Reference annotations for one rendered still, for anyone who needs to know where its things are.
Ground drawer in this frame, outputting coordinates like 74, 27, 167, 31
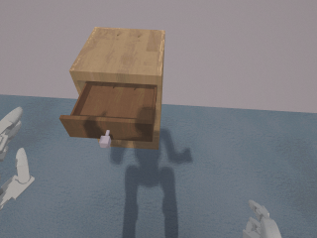
59, 80, 158, 142

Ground cabinet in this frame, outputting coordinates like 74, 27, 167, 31
69, 27, 165, 150

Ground handle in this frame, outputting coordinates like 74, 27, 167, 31
99, 130, 111, 149

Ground robot left hand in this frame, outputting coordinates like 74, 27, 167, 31
0, 106, 35, 211

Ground robot right hand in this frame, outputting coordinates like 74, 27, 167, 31
243, 199, 282, 238

